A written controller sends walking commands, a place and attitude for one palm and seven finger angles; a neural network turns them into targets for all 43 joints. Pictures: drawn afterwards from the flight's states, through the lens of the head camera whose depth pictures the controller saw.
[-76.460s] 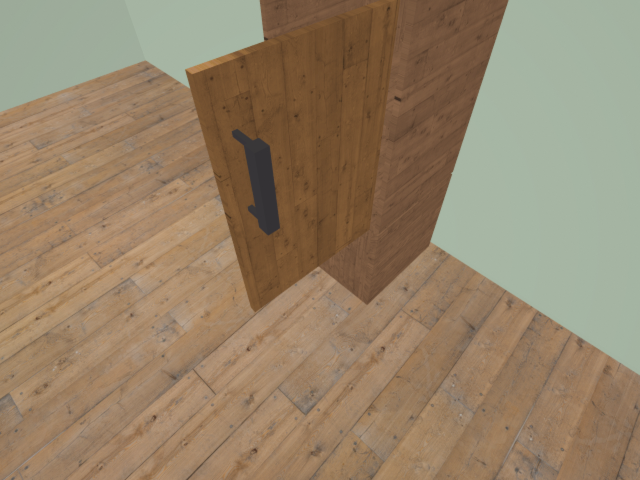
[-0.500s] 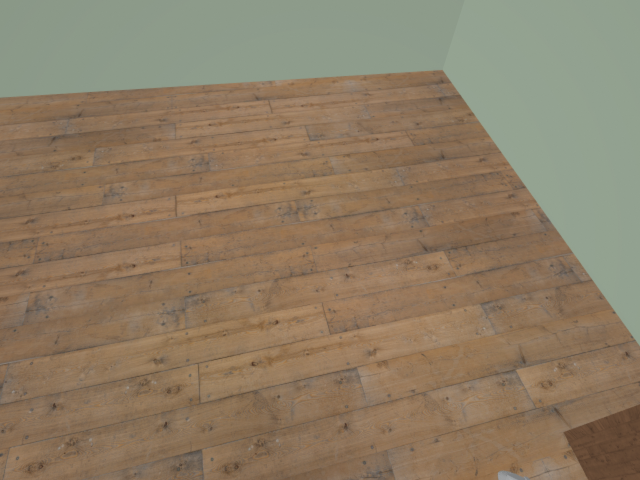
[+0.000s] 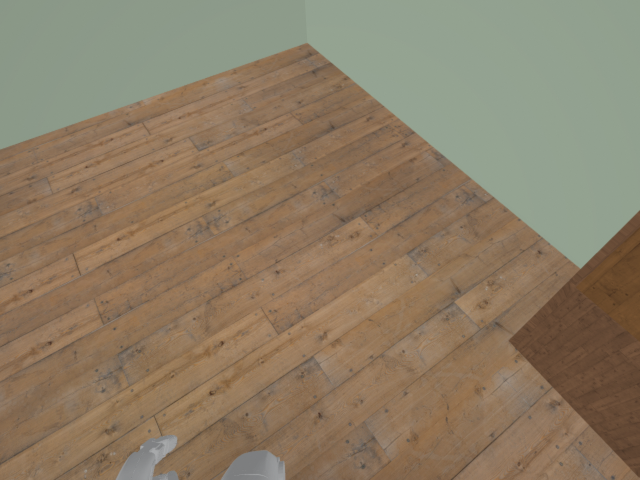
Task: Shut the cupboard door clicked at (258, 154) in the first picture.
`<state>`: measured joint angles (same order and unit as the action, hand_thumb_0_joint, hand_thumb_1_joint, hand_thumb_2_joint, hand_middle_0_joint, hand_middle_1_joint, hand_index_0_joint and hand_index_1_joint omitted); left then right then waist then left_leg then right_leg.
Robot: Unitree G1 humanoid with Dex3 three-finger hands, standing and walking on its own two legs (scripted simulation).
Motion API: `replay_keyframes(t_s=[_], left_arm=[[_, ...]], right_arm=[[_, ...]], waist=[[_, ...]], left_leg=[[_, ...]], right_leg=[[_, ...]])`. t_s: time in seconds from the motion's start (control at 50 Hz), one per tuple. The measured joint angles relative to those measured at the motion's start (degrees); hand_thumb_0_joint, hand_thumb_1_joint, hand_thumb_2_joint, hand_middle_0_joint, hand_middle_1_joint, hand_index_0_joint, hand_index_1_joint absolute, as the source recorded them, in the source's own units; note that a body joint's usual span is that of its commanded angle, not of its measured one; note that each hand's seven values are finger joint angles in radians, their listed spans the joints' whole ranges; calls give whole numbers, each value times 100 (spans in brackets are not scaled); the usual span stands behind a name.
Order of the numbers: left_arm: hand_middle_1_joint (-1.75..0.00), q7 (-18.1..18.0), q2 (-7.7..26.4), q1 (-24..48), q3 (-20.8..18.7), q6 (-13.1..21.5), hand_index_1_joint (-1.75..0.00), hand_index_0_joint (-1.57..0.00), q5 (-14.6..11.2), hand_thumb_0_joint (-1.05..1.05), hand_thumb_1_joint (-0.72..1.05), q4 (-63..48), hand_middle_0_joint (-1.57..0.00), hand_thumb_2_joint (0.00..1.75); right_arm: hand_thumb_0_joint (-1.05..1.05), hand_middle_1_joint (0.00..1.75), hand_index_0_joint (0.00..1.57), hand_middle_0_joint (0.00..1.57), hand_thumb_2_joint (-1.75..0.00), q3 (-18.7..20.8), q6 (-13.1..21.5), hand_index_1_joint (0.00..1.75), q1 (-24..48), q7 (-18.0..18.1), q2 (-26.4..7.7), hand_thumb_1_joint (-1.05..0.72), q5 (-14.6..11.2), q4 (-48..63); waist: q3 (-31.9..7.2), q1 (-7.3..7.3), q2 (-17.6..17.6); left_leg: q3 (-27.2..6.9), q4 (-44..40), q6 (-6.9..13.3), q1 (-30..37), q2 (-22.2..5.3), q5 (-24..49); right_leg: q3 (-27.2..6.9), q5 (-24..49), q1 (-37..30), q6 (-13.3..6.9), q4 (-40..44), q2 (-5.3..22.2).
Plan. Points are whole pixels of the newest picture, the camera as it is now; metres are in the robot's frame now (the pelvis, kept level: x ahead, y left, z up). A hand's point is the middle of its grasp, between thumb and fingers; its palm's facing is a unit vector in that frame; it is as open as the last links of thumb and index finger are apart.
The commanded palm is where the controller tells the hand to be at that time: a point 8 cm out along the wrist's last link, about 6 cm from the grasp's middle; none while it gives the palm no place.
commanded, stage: turn to face it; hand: left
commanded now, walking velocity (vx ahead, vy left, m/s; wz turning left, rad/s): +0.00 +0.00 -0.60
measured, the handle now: out of the picture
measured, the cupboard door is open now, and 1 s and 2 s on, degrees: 1 1 1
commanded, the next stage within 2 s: take the last steps up to it in 1.54 s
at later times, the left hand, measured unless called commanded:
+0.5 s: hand (195, 450) +0.17 +0.20 -0.15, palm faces -0.28 -0.93 -0.24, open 7.4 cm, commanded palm none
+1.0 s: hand (232, 413) +0.23 +0.15 -0.17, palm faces -0.53 -0.82 -0.21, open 7.4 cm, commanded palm none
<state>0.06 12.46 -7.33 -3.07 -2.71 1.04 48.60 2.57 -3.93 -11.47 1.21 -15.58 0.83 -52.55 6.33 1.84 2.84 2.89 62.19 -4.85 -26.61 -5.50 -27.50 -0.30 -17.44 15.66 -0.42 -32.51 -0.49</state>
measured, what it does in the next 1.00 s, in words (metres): steps on the spot, turning right: left foot, then right foot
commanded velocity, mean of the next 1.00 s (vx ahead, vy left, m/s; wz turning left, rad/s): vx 0.00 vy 0.00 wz -0.60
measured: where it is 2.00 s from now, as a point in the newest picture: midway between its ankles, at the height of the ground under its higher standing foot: outside the picture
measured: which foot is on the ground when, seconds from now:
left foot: up 0.00-0.18, down 0.20-0.54, up 0.56-0.86, down 0.88-1.00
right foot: down 0.00-0.20, up 0.22-0.52, down 0.54-0.88, up 0.90-1.00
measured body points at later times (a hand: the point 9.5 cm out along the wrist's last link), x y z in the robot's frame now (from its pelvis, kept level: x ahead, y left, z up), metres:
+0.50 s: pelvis +0.01 +0.02 +0.00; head +0.06 +0.00 +0.45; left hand +0.19 +0.24 -0.13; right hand +0.00 -0.25 -0.13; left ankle +0.04 +0.15 -0.73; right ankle -0.03 -0.10 -0.70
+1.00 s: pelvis +0.03 +0.03 +0.00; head +0.08 +0.02 +0.45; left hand +0.25 +0.20 -0.15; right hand -0.04 -0.23 -0.12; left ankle +0.11 +0.12 -0.73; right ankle -0.06 -0.07 -0.66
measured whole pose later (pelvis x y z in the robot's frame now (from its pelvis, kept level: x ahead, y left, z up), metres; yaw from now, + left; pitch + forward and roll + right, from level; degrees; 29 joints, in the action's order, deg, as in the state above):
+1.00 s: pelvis +0.03 +0.03 +0.00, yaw -36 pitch +1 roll -2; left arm 1.5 15.3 -10.0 -5.1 -4.8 1.1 51.1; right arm 0.2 -0.6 -11.3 1.3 -12.2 1.9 -49.0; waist 4.2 -0.3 -2.1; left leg 5.1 32.2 0.2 -17.2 -4.5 -16.1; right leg -2.3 -28.1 27.4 1.9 -60.1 -2.1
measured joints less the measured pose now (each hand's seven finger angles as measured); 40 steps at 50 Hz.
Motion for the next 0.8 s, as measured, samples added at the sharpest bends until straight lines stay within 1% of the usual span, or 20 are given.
replay_keyframes(t_s=[0.08, 0.12, 0.16, 0.18, 0.2, 0.22, 0.24, 0.28, 0.3, 0.34, 0.4, 0.48, 0.52, 0.54, 0.56, 0.6, 0.62, 0.66, 0.72, 0.8], left_arm=[[-29, 11, -39, -170, 10, -52, -30, -20, 26, 0, 91, 78, -21, 90], [-30, 26, -32, -243, -9, -73, -30, -20, 39, 0, 91, 106, -21, 90], [-30, 33, -5, -309, -40, -101, -30, -20, 32, 0, 91, 141, -21, 90], [-30, 34, 5, -357, -56, -123, -30, -20, 15, 0, 91, 150, -21, 90], [-30, 42, 25, -395, -73, -154, -30, -20, -12, 0, 91, 150, -21, 90], [-30, 51, 75, -386, -99, -185, -30, -20, -27, 0, 91, 169, -21, 90], [-30, 62, 127, -372, -126, -211, -30, -20, -16, 0, 91, 197, -21, 90], [-29, 107, 213, -341, -180, -240, -30, -20, 4, 0, 91, 241, -21, 90], [-29, 132, 243, -322, -208, -246, -30, -20, 4, 1, 91, 248, -21, 90], [-29, 171, 270, -297, -241, -257, -30, -20, -3, 1, 91, 227, -21, 90], [-29, 205, 269, -267, -250, -262, -30, -20, -9, 1, 91, 187, -20, 90], [-29, 222, 232, -204, -221, -236, -30, -19, -7, 0, 91, 148, -20, 90], [-29, 229, 224, -191, -196, -179, -30, -19, -3, 0, 91, 103, -20, 90], [-29, 231, 268, -227, -174, -120, -30, -19, 10, 0, 91, 43, -20, 90], [-29, 193, 234, -199, -167, -45, -30, -20, 20, 0, 91, 63, -20, 90], [-29, 121, 119, -163, -103, 24, -30, -20, 7, 0, 91, 85, -20, 90], [-29, 86, 79, -181, -83, 36, -30, -20, 1, 0, 91, 84, -20, 90], [-29, 33, 33, -234, -60, 24, -30, -20, -6, 0, 91, 90, -20, 90], [-29, 7, 22, -316, -34, -7, -30, -20, 6, 0, 91, 133, -21, 90], [-29, 27, 31, -388, -16, -41, -30, -20, 28, 0, 91, 188, -21, 90]], right_arm=[[1, 30, 20, 20, -90, -11, 42, 30, 152, -45, 92, -90, -7, 174], [1, 30, 20, 20, -90, -23, 76, 30, 217, -51, 145, -90, -20, 245], [1, 30, 20, 20, -90, -48, 139, 30, 255, -46, 194, -90, -37, 306], [1, 30, 20, 20, -90, -70, 189, 30, 245, -42, 197, -90, -39, 343], [1, 30, 20, 20, -90, -89, 252, 30, 227, -34, 201, -90, -16, 374], [1, 30, 20, 20, -90, -115, 289, 30, 234, -22, 244, -90, 13, 386], [1, 30, 20, 20, -90, -151, 316, 30, 234, -13, 288, -90, 44, 391], [1, 30, 20, 21, -90, -209, 343, 30, 177, 3, 357, -90, 84, 406], [1, 30, 20, 21, -90, -223, 340, 30, 143, 10, 380, -90, 99, 405], [1, 30, 20, 21, -90, -232, 321, 30, 88, 21, 397, -90, 114, 372], [1, 30, 21, 21, -90, -202, 302, 30, 22, 20, 374, -90, 116, 303], [1, 30, 21, 21, -90, -117, 251, 30, -43, -27, 264, -90, 111, 207], [1, 30, 21, 21, -90, -69, 216, 30, -96, -49, 182, -90, 90, 165], [1, 30, 21, 21, -90, -47, 192, 30, -157, -64, 156, -90, 65, 167], [1, 30, 21, 21, -90, -12, 145, 30, -140, -70, 84, -90, 48, 133], [1, 30, 20, 21, -90, 39, 10, 30, -35, -32, -60, -90, 28, 52], [1, 30, 20, 21, -90, 51, -27, 30, 15, -11, -92, -90, 22, 16], [1, 30, 20, 20, -90, 55, -41, 30, 97, -10, -104, -90, 19, -1], [1, 30, 20, 20, -90, 36, -6, 30, 159, -43, -42, -90, 17, 81], [1, 30, 20, 20, -90, 1, 44, 30, 214, -66, 61, -90, -9, 203]], waist=[[-47, -61, -176], [-74, -118, -269], [-114, -165, -365], [-161, -182, -376], [-215, -187, -379], [-203, -204, -451], [-179, -225, -504], [-146, -238, -530], [-128, -244, -520], [-102, -261, -457], [-87, -252, -327], [-93, -180, -147], [-119, -152, -70], [-187, -148, -132], [-191, -156, -59], [-124, -130, 119], [-114, -130, 135], [-108, -138, 87], [-150, -142, -73], [-217, -181, -248]], left_leg=[[-63, -627, -29, -54, 121, 314], [-82, -1182, -9, 93, 191, 369], [-85, -1962, 23, 377, 272, 644], [-84, -2492, 59, 586, 277, 887], [-72, -2769, 278, 668, 255, 1083], [7, -2686, 427, 640, 247, 1091], [94, -2626, 493, 656, 211, 1043], [211, -2715, 505, 777, 108, 1015], [258, -2823, 490, 863, 56, 1048], [359, -3043, 456, 1029, -58, 1140], [543, -3213, 414, 1208, -229, 1191], [811, -3064, 302, 1271, -437, 1058], [921, -2779, 215, 1207, -541, 891], [986, -2523, 179, 1100, -530, 761], [844, -2055, 130, 896, -536, 367], [298, -947, 94, 433, -337, -157], [134, -488, 74, 230, -214, -168], [-1, 10, 25, -52, -54, 68], [-37, -166, -27, -165, 77, 342], [-80, -1062, -21, 59, 208, 411]], right_leg=[[-257, 125, -21, 33, 184, -13], [-402, 130, 22, 75, 167, -31], [-556, 82, 107, 143, 54, -59], [-624, 29, 180, 186, -57, -105], [-661, -76, 303, 165, -248, -155], [-648, -517, 470, 156, -674, -155], [-579, -896, 668, 167, -1265, -168], [-329, -1172, 1011, 212, -2386, -157], [-196, -1166, 1110, 244, -2736, -119], [32, -1105, 1159, 298, -2929, -24], [256, -1015, 989, 309, -2435, 90], [419, -807, 569, 226, -1404, 139], [488, -291, 213, 144, -600, 127], [426, 50, 13, 43, -114, 188], [391, -32, 69, -14, -150, 146], [343, -160, 168, -53, -347, 48], [285, -137, 162, -56, -303, 26], [143, 15, 100, -42, -86, -5], [-81, 203, 34, -45, 191, -25], [-361, 287, 39, 7, 305, -77]])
